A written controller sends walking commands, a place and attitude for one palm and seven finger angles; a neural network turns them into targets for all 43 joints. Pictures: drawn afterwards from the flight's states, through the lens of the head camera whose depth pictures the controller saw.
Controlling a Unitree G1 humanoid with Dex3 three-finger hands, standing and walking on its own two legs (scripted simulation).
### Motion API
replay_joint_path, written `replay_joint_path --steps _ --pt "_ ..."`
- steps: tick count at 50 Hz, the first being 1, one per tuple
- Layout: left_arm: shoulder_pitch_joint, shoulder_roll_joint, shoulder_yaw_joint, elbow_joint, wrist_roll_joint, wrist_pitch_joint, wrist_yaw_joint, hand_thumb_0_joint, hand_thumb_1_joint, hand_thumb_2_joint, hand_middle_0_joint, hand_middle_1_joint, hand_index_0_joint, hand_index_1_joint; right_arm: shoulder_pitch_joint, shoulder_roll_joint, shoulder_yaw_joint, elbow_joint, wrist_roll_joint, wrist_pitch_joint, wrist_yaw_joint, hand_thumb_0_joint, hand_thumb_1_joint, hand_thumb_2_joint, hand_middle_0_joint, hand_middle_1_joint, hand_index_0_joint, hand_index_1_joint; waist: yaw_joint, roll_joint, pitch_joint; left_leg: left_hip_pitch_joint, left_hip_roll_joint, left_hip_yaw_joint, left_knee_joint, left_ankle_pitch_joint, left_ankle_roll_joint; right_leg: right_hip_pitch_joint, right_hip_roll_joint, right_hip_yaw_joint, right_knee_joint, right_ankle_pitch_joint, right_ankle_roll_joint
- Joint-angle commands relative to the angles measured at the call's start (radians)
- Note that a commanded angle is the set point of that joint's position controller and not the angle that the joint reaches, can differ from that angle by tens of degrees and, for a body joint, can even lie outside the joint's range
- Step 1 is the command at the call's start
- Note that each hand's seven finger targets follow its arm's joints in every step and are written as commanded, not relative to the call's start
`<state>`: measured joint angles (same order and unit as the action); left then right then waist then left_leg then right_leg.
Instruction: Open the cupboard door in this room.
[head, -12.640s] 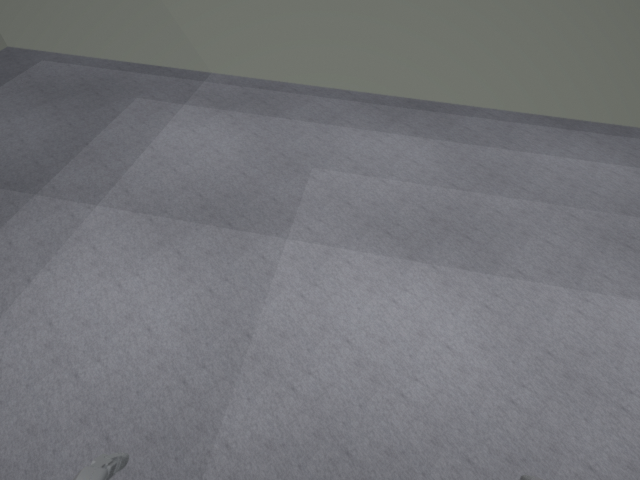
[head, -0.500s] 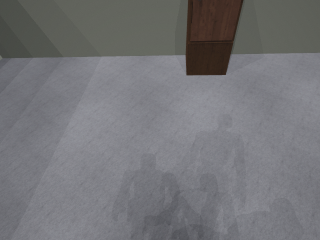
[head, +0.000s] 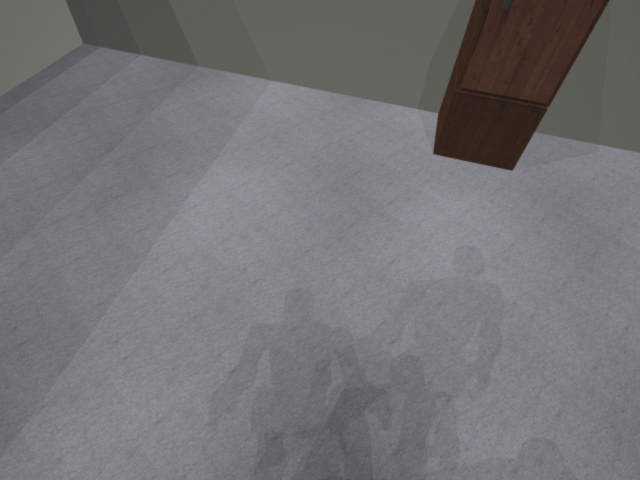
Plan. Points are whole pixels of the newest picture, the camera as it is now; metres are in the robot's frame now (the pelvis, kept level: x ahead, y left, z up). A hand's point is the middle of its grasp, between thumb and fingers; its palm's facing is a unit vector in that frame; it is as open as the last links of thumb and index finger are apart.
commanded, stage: stand and wait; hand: left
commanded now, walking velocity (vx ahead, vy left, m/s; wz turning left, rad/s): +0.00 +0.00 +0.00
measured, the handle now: out of the picture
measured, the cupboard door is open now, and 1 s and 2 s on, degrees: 0 0 0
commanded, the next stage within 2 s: turn or walk to find it in 0.28 s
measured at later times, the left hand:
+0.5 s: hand out of the picture +0.00 +0.15 -0.18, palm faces +0.12 -0.97 -0.23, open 7.3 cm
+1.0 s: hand out of the picture -0.06 +0.14 -0.18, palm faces +0.10 -0.98 -0.17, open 7.4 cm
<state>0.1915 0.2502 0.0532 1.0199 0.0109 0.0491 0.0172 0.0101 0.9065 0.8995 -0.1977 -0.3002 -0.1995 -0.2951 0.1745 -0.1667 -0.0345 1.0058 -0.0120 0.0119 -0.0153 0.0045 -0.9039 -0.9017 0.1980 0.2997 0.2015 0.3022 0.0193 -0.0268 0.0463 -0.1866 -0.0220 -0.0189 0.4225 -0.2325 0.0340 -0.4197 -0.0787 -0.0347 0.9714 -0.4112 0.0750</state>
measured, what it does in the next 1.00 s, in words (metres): steps on the spot: right foot, then left foot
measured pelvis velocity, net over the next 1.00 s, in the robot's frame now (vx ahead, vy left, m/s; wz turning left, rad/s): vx -0.03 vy -0.02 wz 0.06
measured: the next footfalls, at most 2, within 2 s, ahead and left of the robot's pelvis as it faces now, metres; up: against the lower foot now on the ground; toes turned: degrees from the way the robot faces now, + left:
right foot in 0.16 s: +0.03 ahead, -0.14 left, +0.00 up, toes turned -4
left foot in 0.56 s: +0.00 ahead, +0.11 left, +0.00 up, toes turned +7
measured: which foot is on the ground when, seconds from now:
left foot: down 0.00-0.20, up 0.22-0.54, down 0.56-1.00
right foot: up 0.00-0.14, down 0.16-1.00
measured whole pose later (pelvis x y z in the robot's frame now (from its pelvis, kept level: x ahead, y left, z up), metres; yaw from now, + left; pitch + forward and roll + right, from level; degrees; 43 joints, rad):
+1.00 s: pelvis -0.03 -0.02 +0.00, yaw +3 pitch -2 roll +0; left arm 0.29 0.14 -0.01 1.17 0.01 0.00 0.03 0.01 0.90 0.90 -0.20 -0.30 -0.20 -0.30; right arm 0.26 -0.15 -0.01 1.14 0.00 -0.01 -0.03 0.01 -0.93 -0.90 0.20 0.30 0.20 0.30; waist 0.02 0.00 0.04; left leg -0.13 0.03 0.06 0.39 -0.22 -0.01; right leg -0.17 -0.05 -0.11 0.41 -0.20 0.01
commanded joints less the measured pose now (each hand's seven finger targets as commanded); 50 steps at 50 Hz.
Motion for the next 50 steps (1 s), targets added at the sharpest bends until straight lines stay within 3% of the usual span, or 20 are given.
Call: replay_joint_path --steps 1,5,7,8,9,10,11,13,15,19,22,25,26,27,28,29,31,35,38,50 --pt "-0.027 0.023 -0.007 -0.070 0.002 -0.022 0.005 0.000 0.900 0.900 -0.200 -0.300 -0.200 -0.300 0.072 -0.192 -0.043 -0.024 -0.010 -0.013 -0.014 0.000 -0.900 -0.900 0.200 0.300 0.200 0.300 -0.042 0.177 -0.063 0.110 0.259 -0.202 -0.088 0.469 0.135 -0.021 0.006 0.008 -0.122 -0.035 0.002" --pt "0.022 0.016 -0.016 -0.041 -0.001 -0.038 0.007 0.000 0.900 0.900 -0.200 -0.300 -0.200 -0.300 0.060 -0.182 -0.040 -0.010 -0.009 -0.013 -0.013 0.000 -0.900 -0.900 0.200 0.300 0.200 0.300 -0.023 0.179 -0.073 0.060 0.224 -0.199 -0.046 0.459 0.107 0.136 0.034 -0.016 -0.380 0.055 -0.013" --pt "0.093 0.029 -0.017 -0.009 0.002 -0.053 0.012 0.000 0.900 0.900 -0.200 -0.300 -0.200 -0.300 0.051 -0.160 -0.036 -0.003 0.001 -0.016 -0.010 0.000 -0.900 -0.900 0.200 0.300 0.200 0.300 0.009 0.114 -0.099 0.000 0.170 -0.151 0.019 0.331 0.043 0.289 0.012 -0.011 -0.590 0.262 -0.020" --pt "0.102 0.074 -0.013 0.001 0.007 -0.063 0.017 0.000 0.900 0.900 -0.200 -0.300 -0.200 -0.300 0.070 -0.118 -0.031 0.003 0.009 -0.018 -0.005 0.000 -0.900 -0.900 0.200 0.300 0.200 0.300 0.001 0.010 -0.116 -0.091 0.120 -0.103 0.084 0.193 -0.004 0.387 -0.082 0.099 -0.623 0.342 -0.049" --pt "0.093 0.116 -0.009 0.002 0.008 -0.070 0.020 0.000 0.900 0.900 -0.200 -0.300 -0.200 -0.300 0.067 -0.074 -0.014 -0.009 0.012 -0.017 -0.004 0.000 -0.900 -0.900 0.200 0.300 0.200 0.300 -0.010 -0.142 -0.084 -0.168 0.047 -0.034 0.110 -0.030 -0.042 0.379 -0.211 0.231 -0.640 0.424 -0.111" --pt "0.071 0.140 -0.008 -0.010 0.008 -0.069 0.016 0.000 0.900 0.900 -0.200 -0.300 -0.200 -0.300 0.059 -0.080 -0.016 -0.013 0.008 -0.010 -0.003 0.000 -0.900 -0.900 0.200 0.300 0.200 0.300 -0.010 -0.160 -0.039 -0.153 0.024 -0.013 0.144 -0.191 -0.051 0.288 -0.276 0.260 -0.672 0.419 -0.178" --pt "0.057 0.135 0.001 -0.015 0.006 -0.072 0.016 0.000 0.900 0.900 -0.200 -0.300 -0.200 -0.300 0.048 -0.089 -0.020 -0.009 -0.001 0.008 -0.007 0.000 -0.900 -0.900 0.200 0.300 0.200 0.300 0.002 -0.256 -0.016 -0.138 0.037 -0.028 0.218 -0.252 -0.050 0.220 -0.265 0.284 -0.717 0.343 -0.219" --pt "0.035 0.087 -0.010 -0.010 0.006 -0.066 0.017 0.000 0.900 0.900 -0.200 -0.300 -0.200 -0.300 0.061 -0.100 -0.023 0.016 -0.005 0.012 -0.007 0.000 -0.900 -0.900 0.200 0.300 0.200 0.300 -0.010 -0.205 0.043 -0.144 0.054 -0.022 0.293 -0.228 -0.046 0.181 -0.227 0.243 -0.710 0.351 -0.234" --pt "0.033 0.074 -0.010 -0.009 0.005 -0.066 0.014 0.000 0.900 0.900 -0.200 -0.300 -0.200 -0.300 0.092 -0.078 -0.020 0.044 0.001 0.012 -0.007 0.000 -0.900 -0.900 0.200 0.300 0.200 0.300 -0.016 -0.133 0.016 -0.136 0.051 -0.003 0.311 -0.204 -0.048 0.221 -0.198 0.172 -0.671 0.431 -0.227" --pt "0.064 0.091 0.008 -0.002 0.008 -0.065 0.019 0.000 0.900 0.900 -0.200 -0.300 -0.200 -0.300 0.067 -0.075 -0.025 0.042 0.005 0.020 -0.004 0.000 -0.900 -0.900 0.200 0.300 0.200 0.300 0.004 -0.104 0.001 -0.178 0.058 0.016 0.406 -0.238 -0.065 0.267 -0.227 0.134 -0.655 0.531 -0.241" --pt "0.068 0.093 0.011 0.010 0.013 -0.063 0.020 0.000 0.900 0.900 -0.200 -0.300 -0.200 -0.300 0.070 -0.062 -0.018 0.047 0.006 0.014 -0.004 0.000 -0.900 -0.900 0.200 0.300 0.200 0.300 0.005 -0.105 -0.013 -0.143 0.070 0.033 0.305 -0.223 -0.069 0.266 -0.225 0.132 -0.642 0.511 -0.245" --pt "0.049 0.082 0.007 0.022 0.004 -0.057 0.021 0.000 0.900 0.900 -0.200 -0.300 -0.200 -0.300 0.133 -0.048 -0.010 0.077 0.006 -0.001 -0.007 0.000 -0.900 -0.900 0.200 0.300 0.200 0.300 -0.024 -0.095 -0.058 0.018 0.063 0.054 0.047 -0.024 -0.068 0.229 -0.176 0.087 -0.573 0.437 -0.181" --pt "0.045 0.062 0.001 0.025 -0.003 -0.053 0.020 0.000 0.900 0.900 -0.200 -0.300 -0.200 -0.300 0.160 -0.063 -0.009 0.093 0.005 -0.011 -0.008 0.000 -0.900 -0.900 0.200 0.300 0.200 0.300 -0.034 -0.028 -0.076 0.101 0.082 0.028 -0.042 0.070 -0.060 0.180 -0.137 0.057 -0.526 0.361 -0.142" --pt "0.064 0.027 -0.008 0.022 -0.010 -0.048 0.016 0.000 0.900 0.900 -0.200 -0.300 -0.200 -0.300 0.159 -0.103 -0.013 0.093 0.000 -0.023 -0.011 0.000 -0.900 -0.900 0.200 0.300 0.200 0.300 -0.021 0.104 -0.084 0.123 0.174 -0.088 -0.077 0.165 -0.024 0.134 -0.061 0.010 -0.471 0.273 -0.096" --pt "0.069 -0.002 -0.016 0.024 -0.011 -0.044 0.013 0.000 0.900 0.900 -0.200 -0.300 -0.200 -0.300 0.136 -0.143 -0.019 0.082 -0.002 -0.025 -0.015 0.000 -0.900 -0.900 0.200 0.300 0.200 0.300 -0.008 0.193 -0.061 0.061 0.263 -0.171 -0.115 0.184 0.022 0.145 -0.016 -0.038 -0.442 0.167 -0.062" --pt "0.076 -0.018 -0.019 0.033 -0.006 -0.042 0.014 0.000 0.900 0.900 -0.200 -0.300 -0.200 -0.300 0.098 -0.152 -0.018 0.073 -0.004 -0.021 -0.017 0.000 -0.900 -0.900 0.200 0.300 0.200 0.300 0.006 0.177 -0.037 -0.022 0.285 -0.166 -0.140 0.132 0.047 0.198 -0.008 -0.040 -0.454 0.110 -0.053" --pt "0.071 -0.017 -0.028 0.065 0.003 -0.032 0.011 0.000 0.900 0.900 -0.200 -0.300 -0.200 -0.300 0.047 -0.126 -0.009 0.076 0.000 -0.022 -0.019 0.000 -0.900 -0.900 0.200 0.300 0.200 0.300 0.013 0.210 0.038 -0.109 0.239 -0.134 -0.193 -0.006 0.035 0.243 -0.014 -0.048 -0.471 0.135 -0.049" --pt "0.134 -0.004 -0.038 0.110 0.002 -0.050 0.011 0.000 0.900 0.900 -0.200 -0.300 -0.200 -0.300 0.082 -0.086 0.001 0.087 0.006 -0.025 -0.021 0.000 -0.900 -0.900 0.200 0.300 0.200 0.300 0.005 0.079 0.029 -0.045 0.155 -0.038 -0.107 0.064 -0.010 0.258 -0.050 0.005 -0.604 0.273 -0.064" --pt "0.120 0.000 -0.043 0.116 0.000 -0.055 0.012 0.000 0.900 0.900 -0.200 -0.300 -0.200 -0.300 0.113 -0.079 0.002 0.101 0.007 -0.021 -0.020 0.000 -0.900 -0.900 0.200 0.300 0.200 0.300 -0.016 0.007 0.030 0.016 0.142 -0.015 -0.090 0.064 -0.023 0.206 -0.058 0.020 -0.641 0.230 -0.072" --pt "0.151 -0.009 -0.044 0.123 -0.001 -0.065 0.016 0.000 0.900 0.900 -0.200 -0.300 -0.200 -0.300 0.146 -0.070 0.013 0.116 0.006 -0.035 -0.018 0.000 -0.900 -0.900 0.200 0.300 0.200 0.300 -0.012 0.046 0.023 0.007 0.138 -0.003 -0.119 0.070 -0.022 0.235 -0.058 0.024 -0.651 0.250 -0.075"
